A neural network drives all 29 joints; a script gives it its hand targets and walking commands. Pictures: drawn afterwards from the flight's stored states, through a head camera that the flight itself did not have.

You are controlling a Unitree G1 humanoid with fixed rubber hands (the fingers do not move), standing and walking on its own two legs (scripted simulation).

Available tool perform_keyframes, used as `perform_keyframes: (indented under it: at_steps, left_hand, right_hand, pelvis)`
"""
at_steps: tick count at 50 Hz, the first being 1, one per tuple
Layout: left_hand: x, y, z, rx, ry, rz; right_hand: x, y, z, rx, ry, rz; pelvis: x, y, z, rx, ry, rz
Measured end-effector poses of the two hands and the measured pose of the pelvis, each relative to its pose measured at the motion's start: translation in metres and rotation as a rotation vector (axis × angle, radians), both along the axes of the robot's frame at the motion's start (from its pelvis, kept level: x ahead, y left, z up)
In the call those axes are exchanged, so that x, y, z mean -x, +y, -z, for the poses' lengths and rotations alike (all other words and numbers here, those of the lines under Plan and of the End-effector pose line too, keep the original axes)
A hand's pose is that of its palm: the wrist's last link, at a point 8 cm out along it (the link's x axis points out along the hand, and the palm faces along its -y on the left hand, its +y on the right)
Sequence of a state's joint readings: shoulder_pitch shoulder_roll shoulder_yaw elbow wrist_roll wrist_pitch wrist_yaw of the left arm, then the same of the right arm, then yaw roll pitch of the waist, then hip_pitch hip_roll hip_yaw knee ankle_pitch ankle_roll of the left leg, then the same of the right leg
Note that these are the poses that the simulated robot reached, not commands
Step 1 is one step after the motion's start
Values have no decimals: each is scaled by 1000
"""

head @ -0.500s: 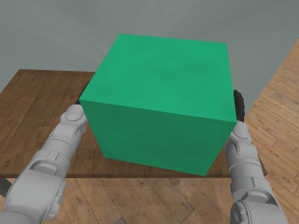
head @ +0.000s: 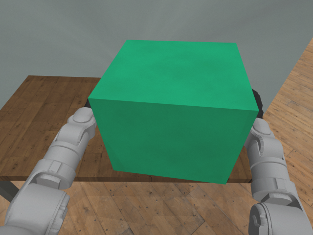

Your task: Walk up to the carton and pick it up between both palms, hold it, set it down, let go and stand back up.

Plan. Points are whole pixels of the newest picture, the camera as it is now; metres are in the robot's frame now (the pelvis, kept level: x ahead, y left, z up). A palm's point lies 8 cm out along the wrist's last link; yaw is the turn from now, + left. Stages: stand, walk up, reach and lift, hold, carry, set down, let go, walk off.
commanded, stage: reach and lift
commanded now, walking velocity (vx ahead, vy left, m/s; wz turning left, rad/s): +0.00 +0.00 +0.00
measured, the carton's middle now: (173, 108) +0.45 -0.07 +0.11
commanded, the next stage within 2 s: hold in 1.24 s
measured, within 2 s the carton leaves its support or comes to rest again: neither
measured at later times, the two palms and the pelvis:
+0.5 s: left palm (89, 105) +0.40 +0.15 +0.16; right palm (255, 111) +0.37 -0.26 +0.16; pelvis -0.01 +0.00 +0.00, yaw +0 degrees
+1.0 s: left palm (86, 100) +0.38 +0.15 +0.19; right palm (265, 102) +0.37 -0.26 +0.20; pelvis -0.02 -0.01 +0.00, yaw +0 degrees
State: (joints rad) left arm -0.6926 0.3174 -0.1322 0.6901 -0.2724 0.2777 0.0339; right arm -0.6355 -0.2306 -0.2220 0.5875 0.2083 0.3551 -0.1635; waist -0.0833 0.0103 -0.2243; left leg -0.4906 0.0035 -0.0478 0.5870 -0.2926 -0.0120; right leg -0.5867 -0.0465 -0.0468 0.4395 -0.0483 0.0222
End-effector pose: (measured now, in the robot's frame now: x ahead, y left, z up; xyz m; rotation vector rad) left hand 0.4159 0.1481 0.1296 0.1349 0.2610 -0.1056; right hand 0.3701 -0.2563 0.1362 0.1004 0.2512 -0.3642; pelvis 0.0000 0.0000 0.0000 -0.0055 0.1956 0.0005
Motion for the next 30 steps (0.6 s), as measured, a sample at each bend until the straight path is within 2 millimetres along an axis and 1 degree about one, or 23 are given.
perform_keyframes:
  at_steps: [5, 13, 17, 23, 30]
  left_hand:
    - [6, 3, -7, 15, 3, -22]
    - [10, 7, -13, 38, 14, -43]
    - [11, 5, -19, 36, 15, -49]
    - [12, 3, -23, 51, 33, -58]
    - [15, 0, -33, 68, 25, -73]
  right_hand:
    - [-2, 2, -9, 7, 0, -19]
    - [-3, 5, -19, 9, 4, -35]
    - [-3, 4, -21, 12, 7, -41]
    - [-4, 2, -25, 13, 20, -45]
    - [-5, -2, -37, 16, 7, -57]
  pelvis:
    - [4, -2, 0, -2, -5, 0]
    - [6, -3, 0, -3, -9, -1]
    - [6, -3, 0, -3, -9, -1]
    - [6, -3, 0, -3, -8, -1]
    - [6, -4, 0, -3, -8, 0]
